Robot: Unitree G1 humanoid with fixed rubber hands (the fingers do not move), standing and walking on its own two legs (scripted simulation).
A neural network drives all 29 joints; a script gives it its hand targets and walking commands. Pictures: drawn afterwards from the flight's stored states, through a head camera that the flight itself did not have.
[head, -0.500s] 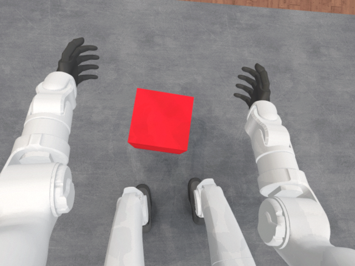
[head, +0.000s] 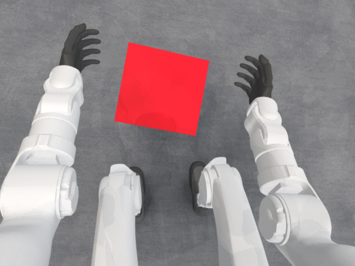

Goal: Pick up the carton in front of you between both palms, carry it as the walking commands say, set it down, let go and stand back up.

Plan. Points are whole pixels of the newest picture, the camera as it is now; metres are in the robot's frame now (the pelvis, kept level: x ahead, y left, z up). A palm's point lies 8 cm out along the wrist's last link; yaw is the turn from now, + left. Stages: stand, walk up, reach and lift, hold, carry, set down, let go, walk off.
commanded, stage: reach and lift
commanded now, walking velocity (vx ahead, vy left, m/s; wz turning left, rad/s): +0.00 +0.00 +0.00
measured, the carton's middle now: (160, 96) +0.47 +0.03 -0.39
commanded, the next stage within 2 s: none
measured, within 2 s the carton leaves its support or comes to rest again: leaves its support in 1.30 s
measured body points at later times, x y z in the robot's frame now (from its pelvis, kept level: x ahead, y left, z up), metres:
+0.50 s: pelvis -0.04 -0.01 -0.13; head +0.32 +0.04 +0.12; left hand +0.51 +0.19 -0.34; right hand +0.47 -0.19 -0.31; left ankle +0.08 +0.11 -0.48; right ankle +0.10 -0.13 -0.48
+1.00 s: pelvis -0.04 -0.01 -0.13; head +0.32 +0.04 +0.13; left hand +0.51 +0.17 -0.32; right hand +0.48 -0.15 -0.30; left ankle +0.08 +0.11 -0.48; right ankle +0.10 -0.13 -0.48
